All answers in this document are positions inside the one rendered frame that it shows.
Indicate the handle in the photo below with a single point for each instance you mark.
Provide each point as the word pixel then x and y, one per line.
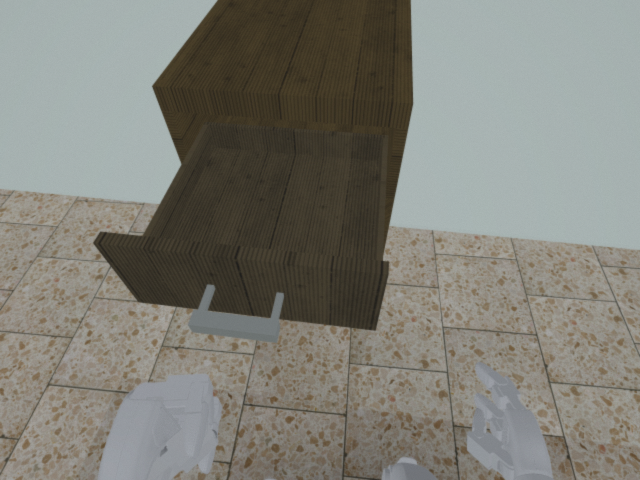
pixel 237 326

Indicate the robot right shin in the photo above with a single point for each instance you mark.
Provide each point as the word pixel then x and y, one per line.
pixel 407 460

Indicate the robot right hand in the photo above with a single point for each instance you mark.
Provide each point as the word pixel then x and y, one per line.
pixel 516 445

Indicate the robot left hand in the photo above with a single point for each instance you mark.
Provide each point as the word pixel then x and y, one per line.
pixel 180 414

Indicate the drawer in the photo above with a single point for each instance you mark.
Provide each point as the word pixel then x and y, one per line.
pixel 256 210

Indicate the cabinet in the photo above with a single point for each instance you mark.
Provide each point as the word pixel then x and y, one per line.
pixel 331 65

